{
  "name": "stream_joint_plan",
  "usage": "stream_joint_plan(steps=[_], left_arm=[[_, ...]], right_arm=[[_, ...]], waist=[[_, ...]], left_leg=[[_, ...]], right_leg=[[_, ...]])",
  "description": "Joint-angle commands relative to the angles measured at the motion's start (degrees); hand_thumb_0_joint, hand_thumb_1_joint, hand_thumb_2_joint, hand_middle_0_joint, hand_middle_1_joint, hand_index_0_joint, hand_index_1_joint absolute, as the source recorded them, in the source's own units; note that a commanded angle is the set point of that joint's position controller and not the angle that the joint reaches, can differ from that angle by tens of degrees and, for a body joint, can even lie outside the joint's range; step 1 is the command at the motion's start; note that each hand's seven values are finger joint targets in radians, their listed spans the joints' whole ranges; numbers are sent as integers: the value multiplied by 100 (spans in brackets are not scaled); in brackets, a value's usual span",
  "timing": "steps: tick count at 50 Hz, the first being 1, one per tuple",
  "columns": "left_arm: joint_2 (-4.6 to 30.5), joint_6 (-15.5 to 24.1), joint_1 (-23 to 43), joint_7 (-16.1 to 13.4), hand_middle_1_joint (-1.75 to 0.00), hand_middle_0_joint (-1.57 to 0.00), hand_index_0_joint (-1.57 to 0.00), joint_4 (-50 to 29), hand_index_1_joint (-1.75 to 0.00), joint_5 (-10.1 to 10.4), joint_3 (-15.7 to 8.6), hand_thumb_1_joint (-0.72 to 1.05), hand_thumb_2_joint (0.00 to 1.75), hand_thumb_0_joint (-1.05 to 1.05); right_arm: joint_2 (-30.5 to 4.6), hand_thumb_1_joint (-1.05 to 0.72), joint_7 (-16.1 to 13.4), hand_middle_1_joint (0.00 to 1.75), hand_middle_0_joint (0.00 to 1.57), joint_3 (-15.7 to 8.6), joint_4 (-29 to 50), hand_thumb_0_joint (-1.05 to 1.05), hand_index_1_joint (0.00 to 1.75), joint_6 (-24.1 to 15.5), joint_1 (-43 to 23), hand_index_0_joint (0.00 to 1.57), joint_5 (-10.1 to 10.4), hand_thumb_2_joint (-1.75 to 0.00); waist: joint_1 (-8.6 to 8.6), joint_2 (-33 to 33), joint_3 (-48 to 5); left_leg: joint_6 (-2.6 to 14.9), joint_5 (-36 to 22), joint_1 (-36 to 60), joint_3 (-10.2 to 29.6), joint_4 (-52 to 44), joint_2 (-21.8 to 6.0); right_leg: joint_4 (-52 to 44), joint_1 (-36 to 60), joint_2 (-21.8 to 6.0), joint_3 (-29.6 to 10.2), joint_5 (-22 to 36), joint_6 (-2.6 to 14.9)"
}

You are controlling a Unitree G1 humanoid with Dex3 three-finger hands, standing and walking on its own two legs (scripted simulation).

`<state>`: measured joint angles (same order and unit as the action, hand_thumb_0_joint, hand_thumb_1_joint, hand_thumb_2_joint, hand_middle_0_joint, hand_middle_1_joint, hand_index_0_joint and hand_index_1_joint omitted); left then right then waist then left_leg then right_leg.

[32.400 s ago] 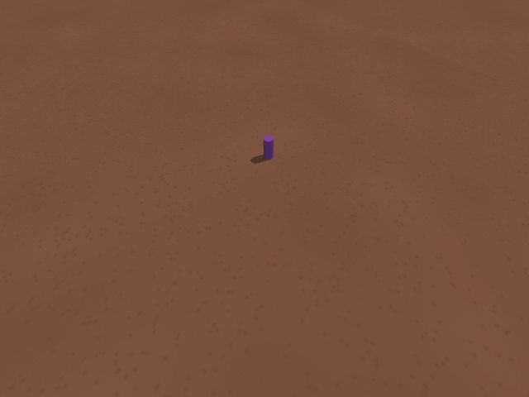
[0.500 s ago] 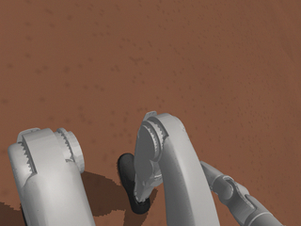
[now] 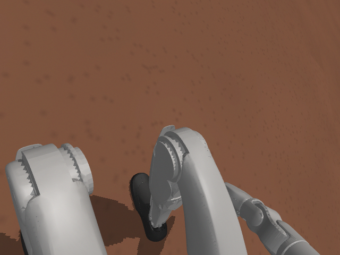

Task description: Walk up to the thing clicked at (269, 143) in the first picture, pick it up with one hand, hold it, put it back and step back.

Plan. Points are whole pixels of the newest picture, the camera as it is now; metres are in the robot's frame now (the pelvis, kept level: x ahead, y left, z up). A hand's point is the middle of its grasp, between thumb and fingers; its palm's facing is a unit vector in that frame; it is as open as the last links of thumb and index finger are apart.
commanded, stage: open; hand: left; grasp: from the side
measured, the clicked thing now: out of the picture +0.38 +0.35 -0.21
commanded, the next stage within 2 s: withdraw in 0.08 s
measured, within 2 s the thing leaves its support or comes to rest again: neither
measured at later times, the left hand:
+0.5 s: hand out of the picture +0.37 +0.39 -0.14, palm faces +0.61 -0.79 -0.01, open 17.3 cm
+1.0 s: hand out of the picture +0.25 +0.46 +0.00, palm faces +0.52 -0.74 -0.43, open 17.3 cm
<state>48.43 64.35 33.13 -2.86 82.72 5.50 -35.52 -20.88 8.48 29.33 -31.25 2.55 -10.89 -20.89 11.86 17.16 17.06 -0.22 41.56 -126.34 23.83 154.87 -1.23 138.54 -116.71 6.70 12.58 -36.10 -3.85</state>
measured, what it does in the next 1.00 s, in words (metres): rises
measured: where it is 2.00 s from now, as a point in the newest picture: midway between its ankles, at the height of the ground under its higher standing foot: (109, 243)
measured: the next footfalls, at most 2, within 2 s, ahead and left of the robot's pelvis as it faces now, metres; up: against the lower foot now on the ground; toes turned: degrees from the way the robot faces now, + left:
none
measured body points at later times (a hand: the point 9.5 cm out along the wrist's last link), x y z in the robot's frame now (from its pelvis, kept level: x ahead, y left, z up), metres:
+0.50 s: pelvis +0.00 +0.00 +0.00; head +0.19 +0.21 +0.34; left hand +0.33 +0.43 -0.14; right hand +0.20 -0.23 -0.02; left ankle +0.08 +0.12 -0.24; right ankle +0.15 -0.14 -0.24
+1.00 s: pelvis +0.01 -0.01 +0.08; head +0.17 +0.12 +0.47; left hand +0.22 +0.50 +0.02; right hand +0.25 -0.21 -0.02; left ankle +0.08 +0.12 -0.24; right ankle +0.15 -0.14 -0.24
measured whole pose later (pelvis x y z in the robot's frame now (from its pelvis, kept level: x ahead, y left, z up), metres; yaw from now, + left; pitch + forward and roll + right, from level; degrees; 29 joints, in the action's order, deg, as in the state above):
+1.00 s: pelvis +0.01 -0.01 +0.08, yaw +8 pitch +27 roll -11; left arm 41.9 21.9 18.5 4.7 48.1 -2.2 -33.6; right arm -15.5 4.5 4.6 -34.2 5.2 0.4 -2.0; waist 2.2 3.4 -4.0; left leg 1.6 37.8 -126.3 9.2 135.5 -2.1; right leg 128.5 -119.2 0.9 3.4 -37.8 -1.6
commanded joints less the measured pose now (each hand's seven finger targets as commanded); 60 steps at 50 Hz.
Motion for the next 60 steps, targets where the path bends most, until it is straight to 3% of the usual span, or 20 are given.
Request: stream_joint_plan(steps=[1,11,15,17,21,23,28,29,32,33,34,36,38,39,40,45,49,52,55,60], left_arm=[[961,400,993,9,-15,-25,-25,-766,-16,1,10,-53,13,0],[1021,436,936,16,-4,-8,-8,-700,-4,15,-23,-57,7,0],[1485,431,831,96,-3,-7,-7,-1165,-3,-3,-307,-52,9,0],[1743,354,794,154,-4,-6,-6,-1528,-4,24,-645,-51,10,0],[1698,-21,611,453,-4,-6,-6,-2083,-4,90,-706,-53,10,0],[1618,-288,312,696,-5,-7,-7,-2376,-5,210,-754,-56,9,0],[537,-1017,76,1393,-5,-6,-7,-2510,-3,578,-53,-61,5,0],[719,-1099,52,1450,-4,-5,-7,-2780,-2,682,-275,-61,3,0],[192,-1346,-35,1737,0,-3,-2,-3054,0,875,25,-53,3,0],[1328,-1719,-127,1395,-2,-6,-5,-2975,-2,-183,-235,-48,6,0],[990,-1899,27,1294,-3,-6,-5,-3401,-4,-97,-128,-51,7,0],[932,-2185,275,1172,-5,-7,-6,-3734,-6,-208,-55,-56,8,0],[1377,-2565,160,1021,-5,-8,-7,-3835,-6,-365,-365,-55,7,0],[1862,-2677,281,939,-6,-9,-8,-4258,-7,-469,-553,-57,7,0],[1930,-2816,397,908,-8,-7,-6,-4423,-8,-544,-554,-49,13,0],[951,-3673,-630,753,-6,-5,-5,-4222,-6,-702,-241,-52,7,0],[63,-4343,-1194,649,-6,-5,-5,-4563,-6,-740,326,-53,7,0],[-63,-4773,-1434,502,-7,-6,-6,-5538,-7,-711,609,-50,9,0],[59,-5204,-1832,268,-7,-6,-6,-6560,-7,-659,629,-48,10,0],[-203,-5796,-2811,-91,-6,-6,-6,-7403,-6,-603,557,-49,9,0]], right_arm=[[-2103,-90,-101,30,20,-783,90,0,30,62,32,20,-25,-90],[-2110,-88,-100,30,20,-754,100,0,30,58,24,20,-26,-90],[-2111,-88,-110,30,20,-776,127,0,30,87,49,20,11,-90],[-2153,-88,-142,30,20,-877,102,0,30,115,175,20,20,-90],[-2113,-88,-180,30,20,-1095,108,0,30,153,304,20,167,-90],[-2047,-89,-219,30,20,-1229,119,0,30,152,427,20,286,-90],[-1871,-88,-305,30,20,-1579,29,0,30,43,628,20,663,-89],[-1893,-87,-314,30,20,-1662,140,0,30,-1,597,20,742,-89],[-1762,-80,-325,30,20,-1837,-8,0,30,-74,738,20,908,-88],[-1549,-88,-349,30,20,-2156,-166,0,30,-35,966,20,1130,-91],[-1494,-91,-358,30,20,-2217,63,0,30,-10,870,20,1218,-91],[-1413,-94,-339,30,20,-2389,-35,0,30,49,1045,20,1376,-92],[-1377,-95,-392,30,20,-2518,-62,0,30,77,1166,20,1518,-92],[-1319,-98,-416,30,20,-2568,-68,0,30,88,1178,20,1565,-93],[-1299,-90,-432,30,20,-2645,-77,0,30,124,1318,20,1608,-90],[-1024,-90,-473,30,20,-2966,23,0,30,160,1485,20,1817,-90],[-942,-90,-501,30,20,-3273,156,0,30,170,1556,20,2010,-90],[-883,-90,-564,30,20,-3376,320,0,30,187,1598,20,2147,-90],[-765,-89,-676,30,20,-3415,528,0,30,220,1621,20,2276,-90],[-520,-90,-942,30,20,-3399,662,0,30,256,1749,20,2347,-90]], waist=[[603,-3359,-2842],[588,-3330,-2855],[360,-3624,-3074],[279,-3936,-3402],[163,-4229,-3540],[1,-4151,-3733],[43,-3647,-3559],[-90,-3515,-3604],[-194,-3368,-3691],[-584,-3974,-4253],[-585,-4171,-4536],[-580,-4208,-4513],[-694,-4242,-4547],[-861,-4311,-4687],[-831,-4351,-4868],[-990,-3677,-4981],[-1023,-3145,-5250],[-1083,-2831,-5515],[-1205,-2541,-5866],[-1310,-2637,-6126]], left_leg=[[-224,-623,2202,-519,-2249,-455],[-220,-674,2178,-523,-2221,-448],[-237,-764,2368,-563,-2297,-463],[-291,-1097,2661,-610,-2337,-468],[-316,-1101,2745,-708,-2538,-445],[-273,-1151,2610,-849,-2535,-403],[-167,-493,2152,-904,-2695,-335],[-127,-372,1982,-938,-2703,-309],[-103,-147,1980,-979,-2779,-274],[-112,-297,2666,-1135,-3191,-288],[-131,-302,2871,-1087,-3401,-345],[-110,-72,2747,-1175,-3585,-327],[-97,-242,2796,-1255,-3701,-302],[-72,-200,2800,-1341,-3734,-290],[-67,-296,2892,-1364,-3783,-288],[0,-328,2925,-1566,-4117,-179],[38,-83,3234,-1604,-4556,-137],[91,172,3440,-1609,-4985,-113],[147,184,3733,-1733,-5389,-68],[111,-751,4857,-1863,-6014,-64]], right_leg=[[-728,1006,45,872,793,385],[-728,1083,51,871,854,377],[-676,1115,27,807,852,395],[-624,1244,7,773,1067,403],[-646,1037,-42,673,1018,447],[-739,1099,-41,562,1059,464],[-879,524,-86,511,598,479],[-915,540,-108,483,532,481],[-974,343,-141,407,343,492],[-1110,363,-238,252,317,538],[-1148,330,-216,216,337,550],[-1221,153,-250,111,190,574],[-1268,180,-276,32,264,577],[-1324,172,-286,-59,196,602],[-1322,205,-302,-102,256,617],[-1799,285,-370,-277,139,641],[-2319,394,-417,-413,-87,629],[-2865,921,-428,-517,-302,597],[-3494,1676,-451,-680,-370,570],[-4085,2696,-513,-834,367,575]])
